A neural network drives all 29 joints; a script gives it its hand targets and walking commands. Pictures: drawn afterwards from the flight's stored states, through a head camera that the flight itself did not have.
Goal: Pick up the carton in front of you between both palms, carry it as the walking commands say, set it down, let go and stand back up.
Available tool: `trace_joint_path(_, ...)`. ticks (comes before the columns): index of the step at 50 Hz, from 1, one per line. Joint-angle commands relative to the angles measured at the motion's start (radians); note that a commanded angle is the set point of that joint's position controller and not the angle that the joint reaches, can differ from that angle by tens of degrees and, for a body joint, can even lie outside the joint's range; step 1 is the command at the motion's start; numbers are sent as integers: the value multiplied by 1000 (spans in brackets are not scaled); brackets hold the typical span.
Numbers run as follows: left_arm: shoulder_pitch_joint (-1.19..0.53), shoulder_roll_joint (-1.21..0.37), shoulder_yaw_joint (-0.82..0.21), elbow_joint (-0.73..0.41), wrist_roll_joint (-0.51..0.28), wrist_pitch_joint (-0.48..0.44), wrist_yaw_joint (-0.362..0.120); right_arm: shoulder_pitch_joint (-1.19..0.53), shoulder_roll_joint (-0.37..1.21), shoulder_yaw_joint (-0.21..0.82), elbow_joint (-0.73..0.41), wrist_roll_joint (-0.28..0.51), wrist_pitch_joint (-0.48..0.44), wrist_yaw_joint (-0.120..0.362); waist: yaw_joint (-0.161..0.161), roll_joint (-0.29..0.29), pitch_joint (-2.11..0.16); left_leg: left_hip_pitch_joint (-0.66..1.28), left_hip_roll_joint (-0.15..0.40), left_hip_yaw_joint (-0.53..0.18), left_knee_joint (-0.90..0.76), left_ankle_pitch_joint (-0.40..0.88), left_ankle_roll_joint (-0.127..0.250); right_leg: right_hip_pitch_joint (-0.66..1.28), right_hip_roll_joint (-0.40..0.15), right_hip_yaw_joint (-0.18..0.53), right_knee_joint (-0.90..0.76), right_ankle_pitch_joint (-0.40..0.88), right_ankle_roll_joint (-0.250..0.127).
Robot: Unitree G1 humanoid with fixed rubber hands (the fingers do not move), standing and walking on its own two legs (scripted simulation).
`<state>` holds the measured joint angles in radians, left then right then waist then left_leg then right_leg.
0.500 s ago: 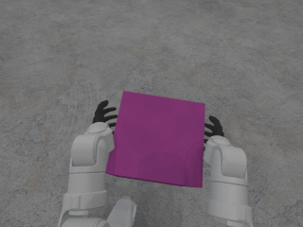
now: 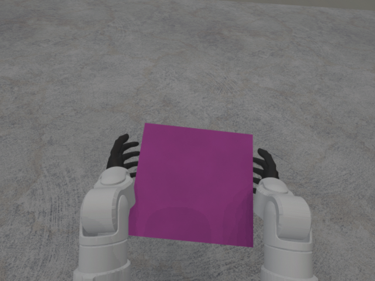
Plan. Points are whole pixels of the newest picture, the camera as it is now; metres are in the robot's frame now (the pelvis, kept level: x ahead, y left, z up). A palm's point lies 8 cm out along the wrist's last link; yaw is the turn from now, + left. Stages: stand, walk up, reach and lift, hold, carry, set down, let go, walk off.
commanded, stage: carry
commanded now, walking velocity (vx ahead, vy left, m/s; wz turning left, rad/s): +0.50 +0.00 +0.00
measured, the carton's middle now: (190, 189) +0.34 +0.00 +0.00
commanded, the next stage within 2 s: none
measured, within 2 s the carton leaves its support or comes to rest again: neither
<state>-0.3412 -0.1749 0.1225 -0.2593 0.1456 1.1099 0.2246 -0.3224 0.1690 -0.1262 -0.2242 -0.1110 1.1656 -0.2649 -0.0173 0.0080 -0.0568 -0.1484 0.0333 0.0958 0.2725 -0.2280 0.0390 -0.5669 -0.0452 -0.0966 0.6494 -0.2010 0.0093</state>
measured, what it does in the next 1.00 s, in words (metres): walks ahead: right foot, then left foot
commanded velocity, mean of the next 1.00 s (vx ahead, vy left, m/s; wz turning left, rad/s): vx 0.31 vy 0.00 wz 0.00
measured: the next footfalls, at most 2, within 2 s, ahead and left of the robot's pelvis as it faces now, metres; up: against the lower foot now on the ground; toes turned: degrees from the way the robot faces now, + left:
right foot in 0.12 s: +0.22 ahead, -0.12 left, +0.00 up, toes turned -7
left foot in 0.46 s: +0.43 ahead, +0.12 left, +0.00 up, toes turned +12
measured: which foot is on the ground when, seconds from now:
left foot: down 0.00-0.12, up 0.14-0.44, down 0.46-0.86, up 0.88-1.00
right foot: up 0.00-0.10, down 0.12-0.50, up 0.52-0.82, down 0.84-1.00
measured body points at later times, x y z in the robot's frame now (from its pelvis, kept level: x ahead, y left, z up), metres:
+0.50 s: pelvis +0.32 +0.01 -0.02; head +0.31 +0.02 +0.42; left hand +0.59 +0.17 +0.07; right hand +0.59 -0.13 +0.06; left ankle +0.40 +0.11 -0.76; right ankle +0.19 -0.11 -0.75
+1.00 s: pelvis +0.57 -0.01 -0.01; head +0.59 -0.02 +0.44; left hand +0.85 +0.15 +0.07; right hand +0.86 -0.15 +0.05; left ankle +0.52 +0.10 -0.74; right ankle +0.62 -0.10 -0.75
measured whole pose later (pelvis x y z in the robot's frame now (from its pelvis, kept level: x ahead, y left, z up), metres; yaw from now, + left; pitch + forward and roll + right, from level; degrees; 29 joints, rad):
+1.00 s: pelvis +0.57 -0.01 -0.01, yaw +3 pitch +4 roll +0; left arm -0.21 -0.14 0.06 -0.35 0.12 1.22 0.19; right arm -0.19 0.14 -0.03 -0.35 -0.10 1.30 -0.28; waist 0.00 0.02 -0.03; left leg -0.28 0.05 0.11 0.60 -0.47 -0.04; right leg -0.33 -0.05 -0.20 0.40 -0.13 -0.05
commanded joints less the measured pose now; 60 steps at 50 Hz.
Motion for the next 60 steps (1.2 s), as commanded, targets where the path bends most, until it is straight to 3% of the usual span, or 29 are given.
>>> trace_joint_path(1, -308, -1006, -694, 5, -396, 69, -271, -456, 947, 677, -125, 408, 1, 330, -7, 190, -278, 224, 179, -71, -21, 464, 68, 66, 26, -76, -123, 115, 6)
trace_joint_path(5, -199, -989, -660, 32, -400, 112, -296, -382, 948, 674, -143, 389, 42, 328, 14, 104, -284, 137, 143, 13, 212, 554, 13, 346, 56, -143, -260, 136, -30)
trace_joint_path(6, -175, -998, -659, 38, -402, 118, -304, -354, 938, 664, -143, 383, 50, 331, 27, 59, -325, -25, 122, 38, 348, 475, -22, 551, -5, -56, -230, 95, -65)
trace_joint_path(7, -154, -966, -632, 41, -390, 124, -304, -339, 940, 657, -134, 379, 62, 332, 34, -151, -387, -231, 27, 56, 616, 142, -72, 711, -255, 340, -298, 86, -147)
trace_joint_path(8, -124, -950, -611, 80, -378, 130, -307, -338, 924, 657, -124, 372, 71, 335, 34, -299, -333, -504, -60, 15, 785, -249, -63, 841, -361, 579, -371, 198, -249)
trace_joint_path(10, -172, -1039, -631, 41, -405, 118, -321, -349, 991, 675, -127, 388, 61, 342, 37, -166, -357, -625, 29, -95, 971, -267, -25, 812, -390, 514, -365, 169, -272)
trace_joint_path(12, -224, -1111, -668, -49, -443, 90, -333, -431, 1066, 727, -231, 442, 27, 352, 23, -57, -304, -546, 80, -112, 807, -149, -24, 665, -310, 346, -417, 156, -186)
trace_joint_path(15, -247, -1089, -690, -135, -463, 72, -333, -408, 1072, 733, -265, 439, -2, 336, 27, -146, -292, -406, 68, -28, 568, -117, -48, 551, -257, 165, -465, 53, -157)
trace_joint_path(16, -239, -1089, -708, -145, -477, 74, -331, -390, 1075, 729, -275, 438, -7, 329, 27, -118, -290, -363, 48, 9, 470, -101, -57, 540, -232, 114, -462, 72, -155)
trace_joint_path(19, -112, -1013, -693, -118, -440, 85, -320, -294, 1006, 734, -263, 410, 3, 312, 34, -164, -249, -298, 12, 79, 275, 13, -58, 551, -203, 40, -429, 189, -138)
trace_joint_path(21, -87, -981, -688, -108, -427, 94, -313, -272, 965, 722, -266, 404, 18, 317, 23, -169, -236, -212, -8, 142, 161, 93, -57, 537, -192, -7, -339, 224, -110)
trace_joint_path(23, -88, -952, -701, -143, -410, 102, -306, -241, 959, 723, -263, 421, 29, 326, 13, -102, -301, 35, -3, 136, 137, 110, -37, 436, -143, -73, -161, 279, -64)
trace_joint_path(24, -96, -952, -702, -142, -412, 107, -304, -242, 926, 719, -266, 418, 33, 326, -4, 2, -343, 209, 90, 6, 126, 6, 4, 282, -101, -110, 3, 243, -24)
trace_joint_path(25, -121, -928, -691, -145, -412, 116, -304, -271, 892, 704, -270, 415, 36, 324, -14, 234, -368, 319, 306, -402, 13, -70, 106, 74, -9, -117, 285, -13, 15)
trace_joint_path(26, -166, -917, -696, -151, -425, 124, -305, -293, 885, 707, -259, 410, 42, 321, -19, 265, -304, 404, 386, -567, -25, 56, 179, -122, 39, -28, 410, -292, -6)
trace_joint_path(27, -179, -909, -714, -176, -442, 127, -310, -272, 887, 697, -264, 408, 46, 323, -18, 245, -315, 379, 415, -553, -2, 160, 211, -168, -6, 57, 536, -338, -19)
trace_joint_path(28, -193, -915, -708, -147, -447, 130, -315, -296, 911, 699, -240, 409, 50, 322, -20, 130, -296, 340, 405, -485, 1, 191, 207, -206, -43, 90, 578, -309, -29)
trace_joint_path(31, -192, -956, -697, -106, -451, 127, -317, -328, 953, 709, -242, 417, 44, 326, -3, 69, -284, 196, 324, -241, -73, 181, 108, -94, -82, 75, 349, -162, -17)
trace_joint_path(35, -148, -983, -690, -129, -433, 114, -299, -334, 957, 723, -292, 447, 43, 333, -2, 125, -232, 130, 229, -24, -43, 377, 72, 44, -17, -34, 25, -71, 13)
trace_joint_path(39, -89, -931, -687, -102, -409, 136, -288, -281, 898, 706, -285, 413, 61, 325, 7, 166, -236, 171, 162, 98, 113, 634, 5, 189, 49, -144, -200, 187, 19)
trace_joint_path(41, -108, -920, -684, -131, -411, 148, -295, -259, 898, 698, -278, 407, 72, 327, 19, 116, -309, 65, 117, 143, 271, 545, -67, 473, 15, -129, -310, 421, 3)
trace_joint_path(42, -109, -912, -681, -123, -409, 152, -302, -275, 876, 697, -285, 398, 78, 329, 24, 23, -344, -108, 85, 122, 374, 331, -110, 670, -123, 33, -245, 734, -46)
trace_joint_path(43, -123, -886, -668, -111, -414, 153, -304, -282, 890, 702, -243, 392, 88, 329, 35, -171, -375, -265, 19, 97, 535, -97, -128, 803, -288, 241, -234, 1086, -128)
trace_joint_path(44, -106, -885, -648, -92, -407, 156, -304, -290, 884, 700, -232, 401, 99, 332, 37, -236, -397, -288, 5, 9, 606, -370, -117, 826, -375, 292, -229, 1128, -216)
trace_joint_path(48, -186, -1056, -690, -152, -450, 111, -323, -401, 1017, 764, -311, 462, 58, 347, 25, -155, -407, -201, 34, -19, 339, -293, -67, 665, -281, 147, -318, 703, -155)
trace_joint_path(51, -207, -1049, -689, -180, -453, 108, -325, -364, 1026, 734, -290, 437, 47, 333, 15, -143, -415, -37, 49, 14, 95, 30, -76, 619, -194, 28, -256, 556, -83)
trace_joint_path(54, -153, -1008, -679, -107, -436, 129, -328, -356, 973, 719, -287, 422, 65, 326, 21, -49, -381, 52, 150, -43, 152, 385, -54, 473, -152, -23, -190, 412, -26)
trace_joint_path(55, -182, -1004, -691, -121, -442, 132, -326, -345, 964, 718, -264, 412, 70, 325, 23, 12, -365, 48, 158, -36, 190, 471, -57, 460, -137, -17, -204, 431, -16)
trace_joint_path(60, -163, -974, -661, -38, -419, 159, -326, -319, 945, 669, -176, 393, 88, 337, 15, 40, -338, 75, 150, -37, 242, 710, -55, 418, -113, -25, -97, 517, -9)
